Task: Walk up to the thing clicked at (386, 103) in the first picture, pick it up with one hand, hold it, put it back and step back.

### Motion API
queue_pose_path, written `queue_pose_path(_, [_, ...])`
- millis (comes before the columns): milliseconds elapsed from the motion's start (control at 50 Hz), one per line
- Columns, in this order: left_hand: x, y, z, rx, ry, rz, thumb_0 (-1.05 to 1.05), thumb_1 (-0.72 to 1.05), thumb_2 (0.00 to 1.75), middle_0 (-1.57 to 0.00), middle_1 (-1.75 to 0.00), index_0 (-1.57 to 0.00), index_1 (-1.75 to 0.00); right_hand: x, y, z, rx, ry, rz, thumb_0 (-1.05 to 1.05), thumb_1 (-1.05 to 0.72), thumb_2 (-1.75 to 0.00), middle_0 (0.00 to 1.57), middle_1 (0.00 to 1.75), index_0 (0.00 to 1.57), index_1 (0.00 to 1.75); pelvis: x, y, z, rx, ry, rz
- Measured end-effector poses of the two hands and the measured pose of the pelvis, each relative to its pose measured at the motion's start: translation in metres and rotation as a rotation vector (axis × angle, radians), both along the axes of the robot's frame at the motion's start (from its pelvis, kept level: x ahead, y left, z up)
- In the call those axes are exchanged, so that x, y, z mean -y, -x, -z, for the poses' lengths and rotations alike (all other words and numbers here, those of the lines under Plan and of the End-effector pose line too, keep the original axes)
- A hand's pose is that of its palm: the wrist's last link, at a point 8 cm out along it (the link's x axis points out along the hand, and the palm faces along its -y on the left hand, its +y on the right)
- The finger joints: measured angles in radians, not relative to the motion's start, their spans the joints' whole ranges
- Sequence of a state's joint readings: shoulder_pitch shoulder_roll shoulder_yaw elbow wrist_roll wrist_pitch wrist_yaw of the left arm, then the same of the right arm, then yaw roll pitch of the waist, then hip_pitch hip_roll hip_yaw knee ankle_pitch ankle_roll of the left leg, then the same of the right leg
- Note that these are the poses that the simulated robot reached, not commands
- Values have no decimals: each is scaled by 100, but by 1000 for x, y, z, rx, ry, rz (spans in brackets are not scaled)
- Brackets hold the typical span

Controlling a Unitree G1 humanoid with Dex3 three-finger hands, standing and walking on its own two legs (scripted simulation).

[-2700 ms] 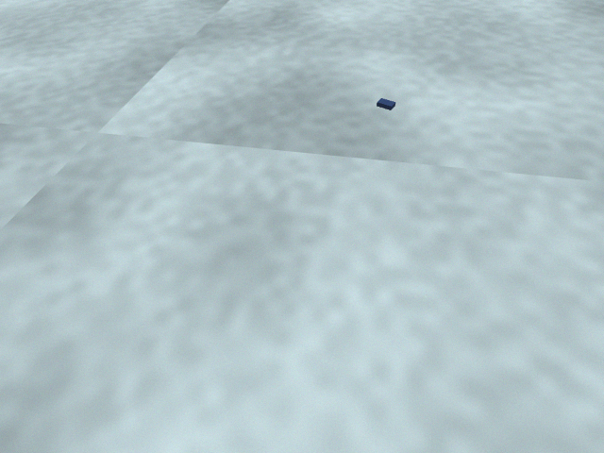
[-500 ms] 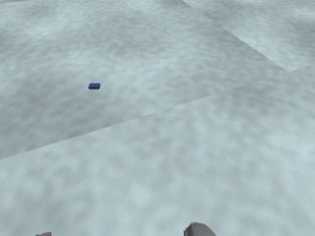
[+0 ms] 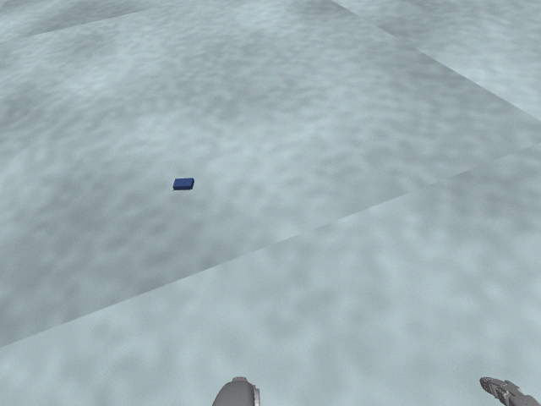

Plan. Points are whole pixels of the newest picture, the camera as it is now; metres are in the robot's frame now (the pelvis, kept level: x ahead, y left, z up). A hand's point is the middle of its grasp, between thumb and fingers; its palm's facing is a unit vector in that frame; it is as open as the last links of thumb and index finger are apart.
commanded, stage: walk up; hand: left
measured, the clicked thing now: (183, 183) +1.31 +0.63 -0.76
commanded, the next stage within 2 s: none
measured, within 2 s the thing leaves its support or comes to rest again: neither
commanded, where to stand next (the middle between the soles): +0.91 +0.45 m, yaw -7 degrees
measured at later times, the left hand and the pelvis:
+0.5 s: hand (101, 298) +0.35 +0.41 -0.13, palm faces -0.15 -0.89 -0.42, open 7.4 cm; pelvis +0.23 +0.14 +0.00, yaw -5 degrees
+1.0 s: hand (86, 246) +0.47 +0.49 -0.12, palm faces -0.07 -0.87 -0.48, open 7.4 cm; pelvis +0.41 +0.20 +0.00, yaw -4 degrees
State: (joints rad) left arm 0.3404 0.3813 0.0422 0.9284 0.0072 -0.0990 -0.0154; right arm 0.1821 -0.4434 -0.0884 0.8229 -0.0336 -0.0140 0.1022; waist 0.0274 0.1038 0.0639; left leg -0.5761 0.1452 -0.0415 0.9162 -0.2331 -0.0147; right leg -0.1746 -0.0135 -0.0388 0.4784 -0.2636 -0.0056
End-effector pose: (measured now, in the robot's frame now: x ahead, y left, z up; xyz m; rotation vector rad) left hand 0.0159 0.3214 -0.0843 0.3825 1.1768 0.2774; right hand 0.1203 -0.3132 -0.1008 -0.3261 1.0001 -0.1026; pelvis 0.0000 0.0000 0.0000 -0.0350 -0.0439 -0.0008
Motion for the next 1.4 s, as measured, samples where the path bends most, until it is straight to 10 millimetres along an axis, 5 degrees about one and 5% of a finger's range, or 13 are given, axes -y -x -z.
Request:
queue_pose_path(120, [-67,-35,20,-60,-14,-17,1,90,90,-21,-30,-21,-30,-31,-68,-10,-6,69,-8,1,-91,-90,20,30,20,30,-48,-63,13,-23,28,3])
queue_pose_path(220, [-115,-104,41,-95,-25,24,1,90,90,-21,-30,-21,-30,-68,-93,-13,24,101,60,1,-91,-90,20,30,20,30,-89,-108,22,-16,-10,29])
queue_pose_path(340, [-128,-211,23,-10,21,114,1,91,90,-21,-30,-20,-30,-106,-78,-19,-79,70,172,1,-91,-90,20,30,20,30,-116,-157,-1,-14,-22,48])
queue_pose_path(480, [-132,-316,7,35,16,187,1,91,90,-21,-30,-20,-30,-134,-74,-2,-199,31,260,1,-90,-90,20,30,21,30,-137,-219,-4,-6,-53,80])
queue_pose_path(580, [-123,-390,1,73,-3,243,1,91,90,-21,-30,-20,-30,-148,-96,24,-255,-17,292,1,-90,-90,20,30,20,30,-143,-264,5,-7,-62,95])
queue_pose_path(660, [-118,-438,1,150,-27,251,1,91,90,-21,-30,-21,-30,-153,-136,46,-269,-45,283,1,-90,-90,20,30,20,30,-140,-297,17,2,-30,99])
queue_pose_path(740, [-124,-453,-8,200,-33,192,1,90,90,-21,-30,-21,-30,-159,-194,42,-233,-55,214,1,-91,-90,20,30,20,30,-143,-325,11,15,-38,89])
queue_pose_path(880, [-158,-447,-16,115,-48,142,1,90,90,-21,-30,-21,-30,-157,-291,19,-100,-23,171,1,-91,-90,20,30,20,30,-167,-373,-1,26,-24,90])
queue_pose_path(1000, [-210,-453,-6,31,-58,107,1,90,90,-21,-30,-21,-30,-177,-349,8,-118,28,128,1,-91,-90,20,30,20,30,-201,-413,3,7,2,71])
queue_pose_path(1100, [-266,-475,23,-29,-57,79,1,90,90,-21,-30,-21,-30,-214,-399,7,-114,76,110,1,-91,-90,20,30,20,30,-240,-453,20,-4,2,54])
queue_pose_path(1160, [-285,-496,36,-67,-47,79,1,90,90,-21,-30,-21,-30,-240,-417,3,-76,81,122,1,-91,-90,20,30,20,30,-260,-470,22,8,-13,68])
queue_pose_path(1260, [-291,-543,31,-51,2,118,1,91,90,-21,-30,-20,-30,-273,-426,-8,-85,54,171,1,-91,-90,20,30,20,30,-279,-501,7,7,-8,75])
queue_pose_path(1400, [-295,-602,16,-25,4,155,1,91,90,-21,-30,-21,-30,-291,-439,4,-127,25,201,1,-90,-90,20,30,21,30,-297,-546,3,13,-44,94])
